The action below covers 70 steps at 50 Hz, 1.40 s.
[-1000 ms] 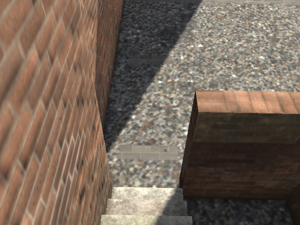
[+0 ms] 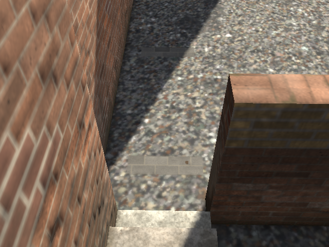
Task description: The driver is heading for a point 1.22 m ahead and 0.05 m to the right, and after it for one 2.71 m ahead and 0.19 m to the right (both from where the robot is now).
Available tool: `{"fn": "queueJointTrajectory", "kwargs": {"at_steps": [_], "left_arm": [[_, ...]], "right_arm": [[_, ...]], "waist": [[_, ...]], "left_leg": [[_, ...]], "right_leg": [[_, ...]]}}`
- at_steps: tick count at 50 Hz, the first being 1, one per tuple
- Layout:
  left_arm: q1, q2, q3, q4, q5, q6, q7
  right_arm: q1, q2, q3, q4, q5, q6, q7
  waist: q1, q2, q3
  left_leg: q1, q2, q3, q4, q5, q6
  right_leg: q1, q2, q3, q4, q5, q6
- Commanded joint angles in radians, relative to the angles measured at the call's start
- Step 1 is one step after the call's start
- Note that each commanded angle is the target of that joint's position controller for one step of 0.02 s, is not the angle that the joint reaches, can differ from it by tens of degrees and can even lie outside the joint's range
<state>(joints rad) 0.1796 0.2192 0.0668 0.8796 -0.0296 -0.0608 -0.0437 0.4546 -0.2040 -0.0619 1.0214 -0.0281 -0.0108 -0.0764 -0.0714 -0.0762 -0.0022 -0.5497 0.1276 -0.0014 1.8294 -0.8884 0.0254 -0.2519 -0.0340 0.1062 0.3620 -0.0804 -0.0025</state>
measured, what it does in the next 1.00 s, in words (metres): goes down: left foot 0.06 m lower, then left foot 0.21 m lower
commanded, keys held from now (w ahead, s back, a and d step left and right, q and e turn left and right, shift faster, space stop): w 1.00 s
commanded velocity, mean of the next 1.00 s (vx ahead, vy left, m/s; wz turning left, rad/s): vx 0.22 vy -0.15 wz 0.00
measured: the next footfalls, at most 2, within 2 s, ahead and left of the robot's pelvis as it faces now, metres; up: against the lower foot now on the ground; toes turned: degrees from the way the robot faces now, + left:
left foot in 0.64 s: +0.31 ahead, +0.15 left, -0.06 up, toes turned -2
left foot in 0.86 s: +0.35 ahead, +0.17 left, -0.21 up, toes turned -1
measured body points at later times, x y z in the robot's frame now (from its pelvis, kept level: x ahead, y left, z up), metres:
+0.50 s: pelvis +0.09 -0.03 -0.04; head +0.03 -0.05 +0.41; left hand +0.01 +0.19 -0.19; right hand +0.23 -0.28 -0.17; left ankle +0.26 +0.16 -0.69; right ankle +0.05 -0.11 -0.75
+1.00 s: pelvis +0.28 +0.06 -0.24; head +0.27 +0.12 +0.21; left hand +0.28 +0.31 -0.43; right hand +0.16 -0.20 -0.34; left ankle +0.31 +0.17 -0.97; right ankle +0.24 -0.10 -0.76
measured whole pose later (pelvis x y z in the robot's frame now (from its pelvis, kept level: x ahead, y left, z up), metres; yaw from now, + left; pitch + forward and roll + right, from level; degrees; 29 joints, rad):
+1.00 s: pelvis +0.28 +0.06 -0.24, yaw +0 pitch -5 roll -3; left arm 0.30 0.30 0.03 1.02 0.08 0.11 0.01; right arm 0.55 -0.19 0.00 1.10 0.05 -0.06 -0.05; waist 0.00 -0.12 0.07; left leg -0.25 0.02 -0.04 0.64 -0.31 0.01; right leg -0.63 0.17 0.12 1.76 -0.55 -0.05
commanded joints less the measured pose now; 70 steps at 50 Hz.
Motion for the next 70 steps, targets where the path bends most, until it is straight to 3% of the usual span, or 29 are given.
{"fn": "queueJointTrajectory", "kwargs": {"at_steps": [1,4,8,11,14,17,21,26,28,32,35,37,39,42,43,44,45,46,47,48,49,51,52,56,61,66,68,69,70], "left_arm": [[0.476,0.243,0.051,0.130,0.017,0.047,-0.034],[0.187,0.086,-0.023,0.022,0.101,0.067,0.036],[0.272,0.084,-0.055,0.106,0.085,0.015,0.025],[0.274,0.088,-0.089,0.122,0.040,-0.001,0.035],[0.263,0.140,-0.086,0.113,0.040,-0.018,0.046],[0.278,0.117,-0.088,0.134,0.018,-0.037,0.037],[0.403,0.143,-0.061,0.178,0.050,-0.053,0.034],[0.382,0.065,-0.071,0.190,0.065,-0.060,0.026],[0.255,0.054,-0.073,0.149,0.049,-0.048,0.031],[0.349,0.061,-0.060,0.120,0.078,0.010,0.028],[0.468,0.006,-0.083,0.149,0.063,0.020,0.021],[0.473,0.080,-0.063,0.154,0.099,0.043,0.042],[0.298,0.094,-0.050,0.139,0.074,0.042,0.034],[0.183,0.152,-0.032,0.161,0.064,0.045,0.025],[0.145,0.100,-0.028,0.162,0.053,0.066,0.037],[0.262,0.003,-0.041,0.149,0.070,0.085,0.042],[0.368,-0.012,-0.048,0.144,0.099,0.112,0.053],[0.382,0.014,-0.051,0.155,0.113,0.138,0.053],[0.270,0.035,-0.045,0.144,0.123,0.161,0.052],[0.276,-0.036,-0.063,0.096,0.091,0.180,0.041],[0.107,0.029,-0.060,0.038,0.137,0.181,0.057],[0.075,0.023,-0.061,0.064,0.080,0.199,0.051],[0.068,-0.022,-0.080,0.049,0.086,0.199,0.031],[0.020,0.021,-0.070,0.068,0.048,0.210,0.032],[-0.113,0.061,-0.038,0.010,0.065,0.181,0.035],[0.102,-0.020,-0.083,0.090,0.058,0.128,0.019],[0.216,0.104,-0.050,0.124,0.056,0.084,0.035],[0.222,0.090,-0.055,0.135,0.033,0.073,0.044],[0.269,0.112,-0.048,0.133,0.038,0.060,0.046]], "right_arm": [[0.040,-0.061,-0.012,-0.100,0.066,0.007,-0.015],[-0.156,-0.061,-0.002,-0.133,0.037,0.041,-0.036],[0.016,-0.033,0.001,-0.074,0.002,0.071,-0.028],[-0.163,-0.029,0.013,-0.167,0.029,0.080,-0.008],[-0.224,-0.047,0.002,-0.154,-0.002,0.085,0.025],[-0.272,-0.089,-0.020,-0.155,0.015,0.082,0.032],[-0.384,-0.100,-0.039,-0.184,0.009,0.064,0.040],[-0.451,-0.079,-0.037,-0.218,0.020,0.030,0.016],[-0.360,-0.026,-0.007,-0.209,0.018,0.037,0.026],[-0.418,-0.050,0.009,-0.182,0.029,0.037,0.068],[-0.384,-0.135,-0.025,-0.135,0.024,0.006,0.049],[-0.270,-0.104,-0.024,-0.081,0.065,0.007,0.046],[0.008,-0.109,-0.031,-0.021,0.086,0.022,0.034],[0.335,-0.205,-0.068,0.056,0.024,0.020,0.038],[0.335,-0.226,-0.064,0.049,-0.013,0.000,0.040],[0.328,-0.275,-0.045,0.058,-0.030,-0.029,0.058],[0.292,-0.234,-0.023,0.071,0.029,-0.048,0.075],[0.220,-0.120,0.017,0.034,0.091,-0.065,0.070],[0.125,-0.074,0.042,0.015,0.094,-0.060,0.058],[0.085,-0.178,0.043,0.000,0.107,-0.078,0.023],[0.050,-0.130,0.057,0.001,0.094,-0.086,-0.003],[0.018,-0.063,0.108,-0.024,0.052,-0.085,-0.018],[0.003,-0.051,0.127,-0.023,0.062,-0.096,-0.033],[0.054,-0.078,0.143,-0.022,0.044,-0.096,0.003],[0.105,-0.133,0.091,-0.038,0.026,-0.075,0.003],[-0.113,-0.115,0.062,-0.103,0.042,-0.052,0.031],[0.011,-0.184,0.006,-0.074,0.027,-0.022,0.028],[-0.014,-0.082,0.026,-0.082,0.020,-0.005,0.020],[-0.073,-0.047,0.037,-0.099,0.027,0.005,0.015]], "waist": [[0.190,-0.299,-0.242],[0.138,-0.170,-0.002],[0.063,-0.033,0.022],[0.079,0.020,0.138],[0.090,-0.020,0.125],[0.107,-0.026,0.207],[0.197,-0.067,0.215],[0.196,-0.062,0.192],[0.108,-0.007,0.156],[0.221,0.022,0.142],[0.279,0.208,0.185],[0.264,0.159,0.151],[0.109,0.032,0.062],[-0.075,-0.048,0.047],[-0.134,0.059,0.121],[0.000,0.322,0.153],[0.113,0.320,0.119],[0.137,0.238,0.068],[0.121,0.231,0.074],[0.145,0.520,0.038],[0.119,0.305,0.078],[0.133,0.199,0.091],[0.156,0.184,0.113],[0.105,0.321,0.061],[0.027,0.257,0.126],[0.121,0.315,0.096],[0.109,-0.004,0.097],[0.062,-0.116,0.092],[0.101,-0.161,0.046]], "left_leg": [[-0.679,-0.124,0.093,0.450,0.010,0.009],[-0.550,-0.078,0.008,0.251,0.447,-0.027],[-0.541,-0.206,-0.106,0.181,0.656,-0.057],[-0.573,-0.256,-0.176,-0.133,0.810,-0.090],[-0.408,-0.258,-0.186,-0.417,1.023,-0.088],[-0.429,-0.251,-0.228,-0.661,1.086,-0.097],[-0.446,-0.231,-0.295,-0.831,1.073,-0.101],[-0.380,-0.185,-0.315,-0.943,1.014,-0.092],[-0.060,-0.129,-0.166,-1.097,1.279,-0.081],[0.096,-0.092,-0.067,-1.402,1.337,-0.061],[0.077,-0.103,-0.066,-1.601,1.292,-0.102],[0.244,-0.007,-0.109,-1.651,1.345,-0.121],[0.476,-0.005,-0.101,-1.466,1.557,-0.133],[0.792,0.032,-0.024,-1.420,1.381,-0.078],[0.664,0.100,-0.144,-1.678,1.282,-0.038],[0.799,0.122,-0.091,-1.359,1.875,-0.123],[0.810,0.196,-0.237,-1.183,1.989,-0.065],[0.679,0.207,-0.284,-1.228,1.557,-0.039],[0.543,0.151,-0.288,-1.355,1.235,-0.064],[0.392,0.336,-0.632,-1.456,1.024,0.163],[0.336,0.325,-0.546,-1.414,0.880,0.200],[0.131,0.193,-0.343,-1.393,0.873,0.142],[0.088,0.163,-0.296,-1.353,0.917,0.134],[0.125,0.149,-0.303,-1.398,0.891,0.035],[0.210,0.153,-0.310,-1.322,0.677,0.168],[-0.007,0.081,-0.086,-1.230,1.074,0.072],[-0.071,-0.032,0.019,-0.812,0.885,0.013],[-0.211,-0.089,0.037,-0.724,0.364,0.011],[-0.167,-0.086,-0.013,-0.755,0.243,0.000]], "right_leg": [[0.611,-0.314,0.300,0.225,0.605,-0.180],[0.125,-0.286,0.363,-0.025,-0.067,-0.146],[0.019,-0.199,0.267,0.141,0.231,-0.062],[-0.115,-0.186,0.286,0.055,-0.168,-0.001],[-0.140,-0.146,0.335,-0.019,-0.556,-0.011],[-0.075,-0.110,0.305,-0.008,-0.570,-0.054],[0.089,-0.134,0.355,0.019,-0.551,-0.114],[0.107,-0.116,0.357,0.150,-0.251,-0.220],[-0.155,-0.084,0.236,0.219,-0.276,-0.235],[-0.107,0.015,0.190,0.382,-0.371,-0.241],[0.045,0.072,0.150,0.365,-0.240,-0.213],[-0.007,-0.011,0.224,0.451,-0.290,-0.250],[-0.163,0.023,0.114,0.611,-0.361,-0.207],[-0.300,0.088,0.016,1.043,-0.135,-0.175],[-0.270,0.205,-0.038,1.447,-0.403,-0.123],[-0.514,0.270,-0.094,1.649,-0.892,-0.087],[-0.692,0.238,-0.029,1.627,-0.855,-0.080],[-0.643,0.191,0.029,1.495,-0.688,-0.086],[-0.591,0.198,-0.038,1.529,-0.628,-0.092],[-0.601,0.163,-0.019,1.595,-0.614,-0.058],[-0.662,0.135,0.212,1.353,-0.235,-0.032],[-0.496,0.166,0.145,1.178,-0.043,0.005],[-0.471,0.156,0.145,1.038,0.068,0.026],[-0.322,0.159,0.109,0.951,0.055,0.061],[-0.440,0.117,0.088,0.837,0.047,0.045],[0.136,0.051,-0.073,0.404,-0.247,0.015],[0.237,-0.046,0.149,0.213,0.329,-0.074],[0.285,-0.112,0.233,0.206,0.588,-0.128],[0.206,-0.148,0.371,0.103,0.378,-0.189]]}}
